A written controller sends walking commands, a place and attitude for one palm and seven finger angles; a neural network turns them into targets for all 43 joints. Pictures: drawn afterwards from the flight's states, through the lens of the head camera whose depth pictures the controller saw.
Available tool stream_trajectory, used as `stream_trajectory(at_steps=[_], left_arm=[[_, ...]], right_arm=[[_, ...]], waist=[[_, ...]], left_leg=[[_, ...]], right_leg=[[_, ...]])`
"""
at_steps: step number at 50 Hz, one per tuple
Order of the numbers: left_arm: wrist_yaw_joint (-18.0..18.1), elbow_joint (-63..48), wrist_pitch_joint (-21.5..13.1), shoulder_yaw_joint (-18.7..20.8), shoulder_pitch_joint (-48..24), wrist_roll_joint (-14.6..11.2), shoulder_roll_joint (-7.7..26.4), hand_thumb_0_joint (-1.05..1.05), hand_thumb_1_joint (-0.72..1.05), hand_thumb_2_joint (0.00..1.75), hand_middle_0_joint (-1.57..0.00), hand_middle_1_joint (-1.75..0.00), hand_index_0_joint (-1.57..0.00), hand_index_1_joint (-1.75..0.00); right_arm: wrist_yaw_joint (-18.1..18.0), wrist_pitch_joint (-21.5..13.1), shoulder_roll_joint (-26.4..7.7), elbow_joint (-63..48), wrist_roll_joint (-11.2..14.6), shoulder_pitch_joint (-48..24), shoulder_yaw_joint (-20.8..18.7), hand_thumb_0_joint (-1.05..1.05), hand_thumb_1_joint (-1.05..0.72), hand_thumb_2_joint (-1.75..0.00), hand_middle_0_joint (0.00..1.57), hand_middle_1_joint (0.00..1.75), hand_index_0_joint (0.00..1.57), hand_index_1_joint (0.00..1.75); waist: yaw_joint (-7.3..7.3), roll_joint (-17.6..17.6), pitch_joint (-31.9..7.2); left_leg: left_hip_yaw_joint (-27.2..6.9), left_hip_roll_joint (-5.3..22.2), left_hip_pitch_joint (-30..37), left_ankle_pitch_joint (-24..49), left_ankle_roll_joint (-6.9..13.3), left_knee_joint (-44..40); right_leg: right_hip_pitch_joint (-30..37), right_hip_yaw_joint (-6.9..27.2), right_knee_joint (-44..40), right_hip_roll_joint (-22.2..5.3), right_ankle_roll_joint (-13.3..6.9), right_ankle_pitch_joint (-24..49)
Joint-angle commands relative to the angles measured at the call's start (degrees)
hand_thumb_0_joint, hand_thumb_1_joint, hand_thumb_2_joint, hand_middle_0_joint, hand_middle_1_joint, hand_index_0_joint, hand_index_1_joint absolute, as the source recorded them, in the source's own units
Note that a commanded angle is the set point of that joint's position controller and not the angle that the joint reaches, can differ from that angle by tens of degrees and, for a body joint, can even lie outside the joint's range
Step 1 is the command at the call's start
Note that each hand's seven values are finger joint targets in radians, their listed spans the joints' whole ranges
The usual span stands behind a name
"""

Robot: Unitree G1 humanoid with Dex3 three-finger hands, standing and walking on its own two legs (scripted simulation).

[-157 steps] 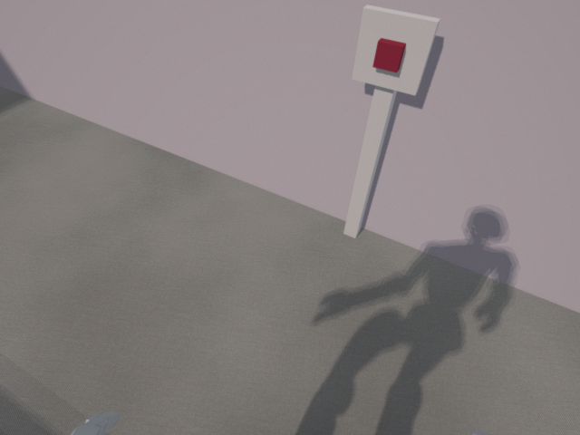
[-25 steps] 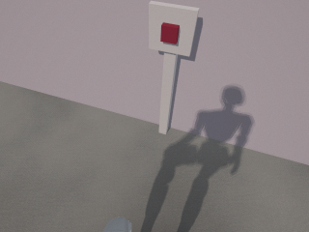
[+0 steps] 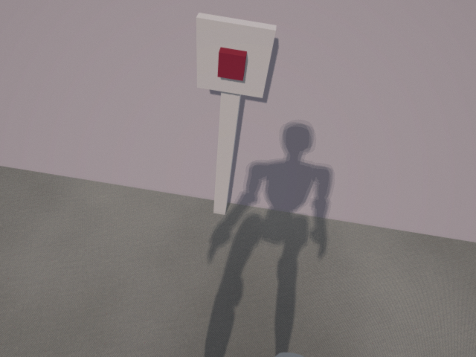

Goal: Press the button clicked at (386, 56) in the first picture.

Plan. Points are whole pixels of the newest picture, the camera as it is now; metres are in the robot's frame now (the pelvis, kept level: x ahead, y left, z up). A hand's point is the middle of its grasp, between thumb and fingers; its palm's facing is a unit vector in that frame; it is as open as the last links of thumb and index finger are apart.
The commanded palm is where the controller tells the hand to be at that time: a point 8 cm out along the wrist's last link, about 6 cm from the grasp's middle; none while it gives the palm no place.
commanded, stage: take the last steps up to it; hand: left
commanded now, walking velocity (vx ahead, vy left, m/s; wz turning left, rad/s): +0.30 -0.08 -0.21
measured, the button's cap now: (232, 63) +0.80 +0.08 +0.06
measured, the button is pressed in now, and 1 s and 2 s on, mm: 0 0 0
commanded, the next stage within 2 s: come to a stop and stand still in 0.90 s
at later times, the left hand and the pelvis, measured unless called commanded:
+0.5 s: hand out of the picture +0.08 +0.12 -0.17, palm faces -0.03 -0.98 -0.21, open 7.3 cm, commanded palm none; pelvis +0.07 -0.05 +0.00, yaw -5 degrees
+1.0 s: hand (165, 283) +0.28 +0.17 -0.18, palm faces -0.03 -0.99 -0.17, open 7.4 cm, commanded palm none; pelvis +0.24 -0.01 +0.00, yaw -6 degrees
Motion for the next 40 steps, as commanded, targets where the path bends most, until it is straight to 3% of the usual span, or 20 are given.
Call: stream_trajectory(at_steps=[1, 3, 7, 10, 11, 12, 13, 14, 15, 18, 21, 26, 30, 32, 33, 34, 35, 36, 38, 40], left_arm=[[-0.34, -3.77, -0.98, -0.63, -2.28, 0.12, 0.38, 0.0, 0.9, 0.9, -0.2, -0.3, -0.2, -0.3], [-0.7, -3.85, -1.27, -0.99, -4.26, 0.28, 0.37, 0.0, 0.9, 0.9, -0.2, -0.3, -0.2, -0.3], [-1.49, -3.91, -1.94, -1.23, -5.53, 0.47, -0.11, 0.0, 0.9, 0.9, -0.2, -0.3, -0.2, -0.3], [-1.38, -0.75, -2.97, -1.08, 1.82, 0.53, 0.1, 0.0, 0.9, 0.9, -0.2, -0.3, -0.2, -0.3], [-0.83, 1.06, -3.72, -0.65, 6.35, 0.71, 2.45, 0.0, 0.9, 0.9, -0.2, -0.3, -0.2, -0.3], [0.09, 2.78, -4.41, 0.13, 11.35, 0.82, 7.76, 0.0, 0.9, 0.9, -0.2, -0.3, -0.2, -0.3], [0.9, 3.58, -4.2, -0.13, 13.97, -0.29, 8.63, 0.0, 0.9, 0.9, -0.2, -0.3, -0.2, -0.3], [1.28, 2.89, -4.35, -0.15, 11.12, -0.18, 7.54, 0.0, 0.9, 0.9, -0.2, -0.3, -0.2, -0.3], [1.34, 2.67, -4.86, -0.12, 8.8, -0.19, 6.7, 0.0, 0.9, 0.9, -0.2, -0.3, -0.2, -0.3], [1.28, 2.12, -6.19, -1.5, 5.66, 0.0, 1.75, 0.0, 0.9, 0.9, -0.2, -0.3, -0.2, -0.3], [0.97, 2.74, -7.41, -2.16, 7.45, -0.22, 1.3, 0.0, 0.9, 0.9, -0.2, -0.3, -0.2, -0.3], [1.24, 4.92, -8.3, -2.32, 11.26, 0.06, 2.28, 0.0, 0.9, 0.9, -0.2, -0.3, -0.2, -0.3], [1.53, 6.47, -8.04, -2.01, 12.93, 0.44, 3.22, 0.0, 0.9, 0.9, -0.2, -0.3, -0.2, -0.3], [1.53, 7.04, -7.94, -1.83, 13.1, 0.35, 3.82, 0.0, 0.9, 0.9, -0.2, -0.3, -0.2, -0.3], [1.52, 7.21, -7.86, -1.71, 12.41, 0.29, 3.74, 0.0, 0.9, 0.9, -0.2, -0.3, -0.2, -0.3], [1.43, 7.12, -7.82, -1.78, 12.87, -0.16, 2.62, 0.0, 0.9, 0.9, -0.2, -0.3, -0.2, -0.3], [0.91, 6.4, -7.56, -2.13, 17.05, -1.0, -0.62, 0.0, 0.9, 0.9, -0.2, -0.3, -0.2, -0.3], [0.76, 4.55, -7.59, -2.6, 14.39, -0.99, -0.97, 0.0, 0.9, 0.9, -0.2, -0.3, -0.2, -0.3], [0.71, 3.87, -6.85, -2.56, 8.73, -0.49, -1.43, 0.0, 0.9, 0.9, -0.2, -0.3, -0.2, -0.3], [-0.13, 4.82, -6.11, -1.89, 8.0, 0.38, -2.49, 0.0, 0.9, 0.9, -0.2, -0.3, -0.2, -0.3]], right_arm=[[-0.49, -0.4, -9.48, 0.26, -0.02, 7.18, -2.23, 0.0, -0.9, -0.9, 0.2, 0.3, 0.2, 0.3], [-0.2, -0.35, -10.04, 1.42, -0.33, 9.0, -2.53, 0.0, -0.9, -0.9, 0.2, 0.3, 0.2, 0.3], [0.3, -0.43, -11.45, 2.69, -0.69, 8.16, -2.97, 0.0, -0.9, -0.9, 0.2, 0.3, 0.2, 0.3], [0.73, -0.3, -10.6, 3.41, -0.41, 6.36, -2.55, 0.0, -0.9, -0.9, 0.2, 0.3, 0.2, 0.3], [1.13, -0.42, -8.2, 3.06, 0.05, 5.94, -2.08, 0.0, -0.9, -0.9, 0.2, 0.3, 0.2, 0.3], [1.49, -0.57, -3.99, 0.92, 0.56, 3.46, -0.84, 0.0, -0.9, -0.9, 0.2, 0.3, 0.2, 0.3], [1.79, 0.01, -6.83, -0.99, -0.21, -1.65, -1.16, 0.0, -0.9, -0.9, 0.2, 0.3, 0.2, 0.3], [2.19, 0.09, -6.38, -0.7, -0.39, -1.72, -1.6, 0.0, -0.9, -0.9, 0.2, 0.3, 0.2, 0.3], [2.47, 0.34, -5.74, 0.25, -0.38, -1.64, -1.76, 0.0, -0.9, -0.9, 0.2, 0.3, 0.2, 0.3], [2.92, 0.55, -4.23, 2.82, -0.6, 2.54, -2.22, 0.0, -0.9, -0.9, 0.2, 0.3, 0.2, 0.3], [3.11, 0.76, -3.19, 2.83, -0.35, 3.15, -2.18, 0.0, -0.9, -0.9, 0.2, 0.3, 0.2, 0.3], [3.75, 0.13, -3.27, -0.21, 0.18, -3.38, -2.08, 0.0, -0.9, -0.9, 0.2, 0.3, 0.2, 0.3], [4.16, -0.79, -2.62, -1.79, 0.45, -7.33, -1.61, 0.0, -0.9, -0.9, 0.2, 0.3, 0.2, 0.3], [3.62, -1.4, -3.22, -0.71, 0.37, -3.92, -1.7, 0.0, -0.9, -0.9, 0.2, 0.3, 0.2, 0.3], [3.05, -1.74, -4.45, 1.42, 0.1, 3.0, -2.08, 0.0, -0.9, -0.9, 0.2, 0.3, 0.2, 0.3], [2.41, -2.09, -7.73, 3.84, -0.32, 11.94, -2.71, 0.0, -0.9, -0.9, 0.2, 0.3, 0.2, 0.3], [1.67, -2.49, -14.57, 5.12, -0.91, 17.6, -4.0, 0.0, -0.9, -0.9, 0.2, 0.3, 0.2, 0.3], [1.23, -1.95, -16.24, 5.79, 0.11, 20.34, -3.93, 0.0, -0.9, -0.9, 0.2, 0.3, 0.2, 0.3], [0.85, -1.87, -12.19, 3.77, 0.56, 10.2, -3.17, 0.0, -0.9, -0.9, 0.2, 0.3, 0.2, 0.3], [0.84, -2.77, -6.53, 2.68, 0.33, 4.64, -1.41, 0.0, -0.9, -0.9, 0.2, 0.3, 0.2, 0.3]], waist=[[-2.87, 11.86, -5.04], [-4.08, 12.58, -4.53], [-3.68, 12.0, -1.2], [0.61, 6.1, -1.72], [2.65, -1.78, -3.28], [4.85, -18.04, -2.51], [6.13, -13.31, 0.79], [4.78, -8.39, 2.67], [3.72, -9.7, 4.99], [-0.38, -2.8, 8.17], [-1.16, -3.21, 7.96], [0.06, -3.92, 6.98], [1.0, -4.89, 5.78], [-0.86, -3.54, 3.0], [-3.99, -2.54, -0.16], [-7.34, 2.28, -6.53], [-7.51, 17.56, -14.69], [-7.89, 19.96, -15.9], [-5.13, 9.33, -5.39], [-2.16, 6.56, 1.58]], left_leg=[[-9.99, 14.64, 12.18, 34.5, 5.1, -5.06], [-11.86, 16.25, 11.45, 22.12, 5.53, -7.27], [-14.07, 18.19, 5.09, -0.15, 5.08, -10.95], [-9.93, 14.58, -4.51, -9.6, 0.91, -4.28], [-5.13, 10.78, -12.26, -12.7, -1.64, 4.94], [1.89, 3.07, -26.63, -20.55, -4.96, 21.1], [-4.41, 2.84, -29.29, -20.88, -4.73, 28.59], [-6.99, 3.69, -30.41, -16.46, -4.27, 32.48], [-7.58, 4.34, -30.23, -12.97, -4.21, 34.7], [-8.07, 5.06, -26.64, -3.82, -5.26, 36.05], [-7.24, 4.6, -25.86, 1.19, -6.21, 34.18], [-6.64, 4.46, -27.21, 3.45, -5.67, 26.48], [-4.81, 2.41, -21.28, 1.64, -3.84, 16.35], [-2.5, -0.55, -12.55, 0.78, -2.56, 11.39], [-2.23, -2.11, -2.96, 3.64, -1.85, 7.63], [-5.58, 0.43, 10.71, 8.87, -0.73, 4.44], [-26.1, 16.62, 24.99, 14.65, 4.78, 1.77], [-37.31, 23.44, 24.26, 16.79, 9.24, -6.45], [-31.4, 21.51, 10.1, 5.93, 8.54, -10.58], [-21.32, 16.42, -1.7, 5.79, 4.96, -13.03]], right_leg=[[-2.6, -2.83, -8.19, -0.42, -0.42, -2.67], [-1.45, -4.02, -11.71, -0.41, -1.14, -4.81], [3.56, -5.36, -20.29, -0.42, -3.08, -5.77], [19.38, -7.15, -36.0, 1.14, -4.44, 4.43], [28.93, -1.11, -41.29, -3.83, -6.3, 2.16], [35.67, 18.27, -48.5, -16.91, -11.95, -4.72], [29.21, 23.64, -52.16, -21.32, -15.61, -8.63], [26.38, 20.81, -52.86, -20.24, -16.63, -13.65], [22.68, 19.87, -53.57, -18.29, -15.4, -14.69], [16.93, 8.64, -52.48, -13.8, -12.84, 0.21], [16.92, 3.3, -51.89, -11.84, -12.01, 13.66], [22.1, 2.64, -50.0, -12.48, -12.98, 24.54], [24.23, 1.39, -46.64, -12.39, -11.75, 30.2], [24.14, -0.27, -39.55, -11.58, -11.01, 40.72], [21.72, -2.47, -31.29, -10.05, -9.62, 43.48], [16.35, -4.24, -18.8, -7.18, -7.63, 37.62], [2.14, -8.51, -1.51, 0.81, -4.59, 9.57], [-3.56, -3.64, 11.52, 3.59, -4.95, -11.58], [-7.7, -1.03, 17.36, -2.06, -5.36, -5.45], [-4.46, -0.25, 12.78, -4.87, -4.39, 1.95]])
